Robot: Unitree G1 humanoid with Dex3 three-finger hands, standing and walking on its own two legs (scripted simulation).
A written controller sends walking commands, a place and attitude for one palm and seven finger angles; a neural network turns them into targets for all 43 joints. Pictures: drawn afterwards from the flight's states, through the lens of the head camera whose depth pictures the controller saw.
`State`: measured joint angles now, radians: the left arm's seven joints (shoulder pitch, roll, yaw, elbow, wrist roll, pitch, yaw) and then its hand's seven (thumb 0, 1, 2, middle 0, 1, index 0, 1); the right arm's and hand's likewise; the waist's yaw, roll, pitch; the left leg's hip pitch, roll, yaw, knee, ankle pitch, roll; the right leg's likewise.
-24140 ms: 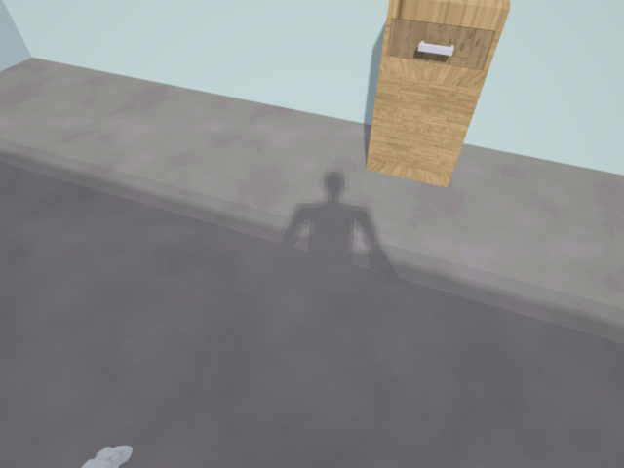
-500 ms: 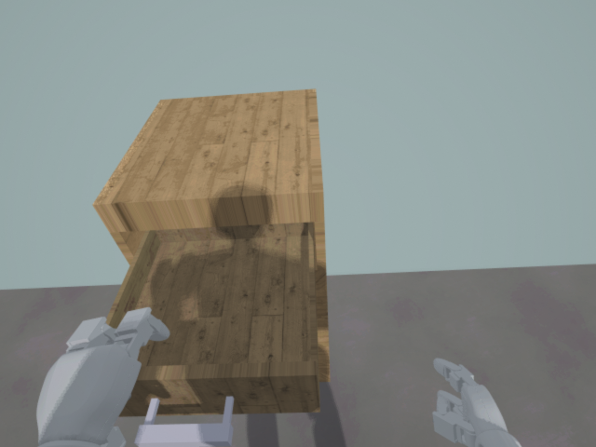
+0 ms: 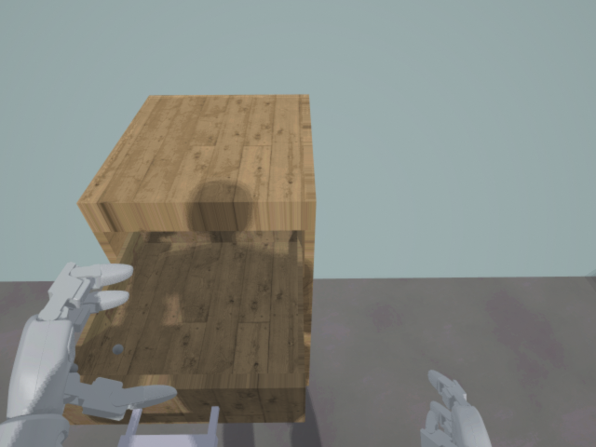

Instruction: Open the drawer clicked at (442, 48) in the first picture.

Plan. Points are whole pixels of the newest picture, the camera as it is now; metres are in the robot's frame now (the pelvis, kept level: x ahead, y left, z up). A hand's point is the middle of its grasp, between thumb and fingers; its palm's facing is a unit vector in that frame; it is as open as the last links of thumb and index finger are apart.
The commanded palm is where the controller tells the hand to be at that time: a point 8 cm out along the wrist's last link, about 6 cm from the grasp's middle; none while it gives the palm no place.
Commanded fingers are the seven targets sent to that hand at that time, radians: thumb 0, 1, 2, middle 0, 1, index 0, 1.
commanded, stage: draw the hand back to the body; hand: left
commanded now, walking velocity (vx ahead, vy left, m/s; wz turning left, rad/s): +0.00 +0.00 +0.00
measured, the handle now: (172, 430) +0.17 +0.21 -0.09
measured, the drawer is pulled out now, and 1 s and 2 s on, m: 0.30 0.30 0.30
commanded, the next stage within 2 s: step back with the hand held close in 0.72 s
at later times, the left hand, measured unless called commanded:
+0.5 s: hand (77, 321) +0.18 +0.24 +0.17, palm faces +0.41 -0.82 -0.41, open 8.8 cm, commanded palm +0.13 +0.28 +0.18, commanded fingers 0.00 0.90 0.90 -0.20 -0.30 -0.20 -0.30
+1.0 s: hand (77, 326) +0.18 +0.24 +0.17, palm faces +0.37 -0.80 -0.47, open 7.5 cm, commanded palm +0.10 +0.28 +0.18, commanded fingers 0.00 0.90 0.90 -0.20 -0.30 -0.20 -0.30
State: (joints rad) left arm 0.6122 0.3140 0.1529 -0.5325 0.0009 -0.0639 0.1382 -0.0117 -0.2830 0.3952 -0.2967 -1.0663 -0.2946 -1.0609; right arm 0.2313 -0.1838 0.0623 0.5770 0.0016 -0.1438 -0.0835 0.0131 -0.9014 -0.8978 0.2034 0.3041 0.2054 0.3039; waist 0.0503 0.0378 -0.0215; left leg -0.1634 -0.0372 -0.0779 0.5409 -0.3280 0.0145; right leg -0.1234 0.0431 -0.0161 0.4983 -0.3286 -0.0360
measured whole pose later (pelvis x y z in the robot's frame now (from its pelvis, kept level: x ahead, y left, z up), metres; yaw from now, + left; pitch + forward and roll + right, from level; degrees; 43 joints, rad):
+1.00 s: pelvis -0.02 -0.01 +0.01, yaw +1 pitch +1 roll -1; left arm 0.54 0.35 0.35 -0.51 -0.04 -0.17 0.10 0.01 0.88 0.90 -0.20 -0.31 -0.21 -0.30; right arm 0.15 -0.23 0.01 0.59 0.01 -0.05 -0.06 0.01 -0.90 -0.90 0.20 0.30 0.21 0.30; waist 0.02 0.06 0.03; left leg -0.23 -0.02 -0.11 0.46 -0.24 0.00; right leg -0.16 0.06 -0.04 0.36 -0.21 -0.04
